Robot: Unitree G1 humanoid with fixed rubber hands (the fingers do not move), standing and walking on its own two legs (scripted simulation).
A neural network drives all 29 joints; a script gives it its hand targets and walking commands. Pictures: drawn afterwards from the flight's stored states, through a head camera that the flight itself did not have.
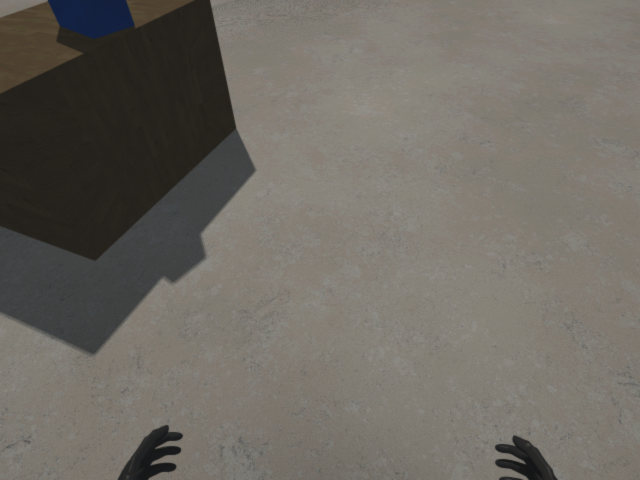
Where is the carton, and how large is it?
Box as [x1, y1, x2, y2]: [48, 0, 134, 38]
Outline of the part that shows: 48,0 61,26 93,38 134,25 125,0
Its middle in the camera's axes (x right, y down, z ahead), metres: -0.91 -0.97 +1.46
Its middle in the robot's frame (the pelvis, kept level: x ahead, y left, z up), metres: +1.76 +0.93 +0.11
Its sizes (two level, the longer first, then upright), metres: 0.265 0.176 0.296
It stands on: a pedestal, 0.72 m high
